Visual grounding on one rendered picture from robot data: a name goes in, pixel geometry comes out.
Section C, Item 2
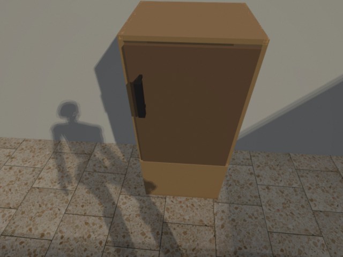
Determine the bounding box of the handle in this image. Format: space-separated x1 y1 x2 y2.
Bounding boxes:
133 74 146 118

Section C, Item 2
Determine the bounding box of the cupboard door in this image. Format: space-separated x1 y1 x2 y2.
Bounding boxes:
124 43 262 166

